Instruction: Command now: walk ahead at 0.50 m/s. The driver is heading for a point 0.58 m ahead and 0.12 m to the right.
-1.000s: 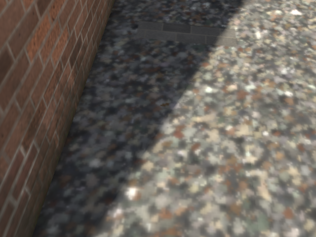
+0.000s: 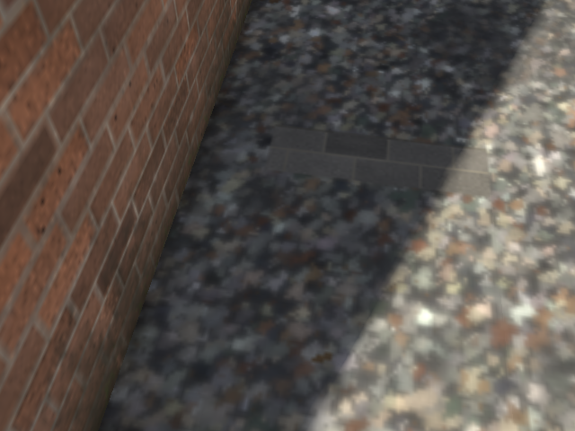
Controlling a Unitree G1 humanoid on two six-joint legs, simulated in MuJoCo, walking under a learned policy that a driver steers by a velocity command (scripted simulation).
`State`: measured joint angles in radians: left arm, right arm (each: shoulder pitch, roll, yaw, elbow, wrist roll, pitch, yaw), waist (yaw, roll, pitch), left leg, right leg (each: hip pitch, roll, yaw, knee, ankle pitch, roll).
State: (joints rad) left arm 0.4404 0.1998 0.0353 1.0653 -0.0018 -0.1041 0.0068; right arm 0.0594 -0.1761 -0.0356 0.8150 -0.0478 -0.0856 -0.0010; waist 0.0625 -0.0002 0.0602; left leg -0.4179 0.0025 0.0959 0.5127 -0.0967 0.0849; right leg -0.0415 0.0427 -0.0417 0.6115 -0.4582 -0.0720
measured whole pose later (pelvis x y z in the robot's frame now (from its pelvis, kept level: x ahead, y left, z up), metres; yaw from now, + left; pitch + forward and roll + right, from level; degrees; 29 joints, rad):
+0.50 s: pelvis +0.24 -0.04 +0.00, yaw +0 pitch +0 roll +1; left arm 0.12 0.17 0.02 0.94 0.04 -0.10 -0.01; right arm 0.39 -0.18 -0.01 1.02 0.02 -0.07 -0.03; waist -0.02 0.00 0.08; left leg -0.12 0.01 0.04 0.77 -0.51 0.01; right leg -0.41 0.03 -0.05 0.53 -0.09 -0.08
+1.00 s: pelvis +0.26 -0.06 +0.01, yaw +0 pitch -1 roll +1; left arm 0.25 0.17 0.03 1.08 0.01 -0.02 0.01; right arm 0.36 -0.12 0.02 1.09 -0.01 -0.01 -0.04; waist 0.02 -0.02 0.01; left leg -0.15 0.00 0.01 0.41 -0.23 -0.01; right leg -0.26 0.06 -0.05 0.35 -0.07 -0.09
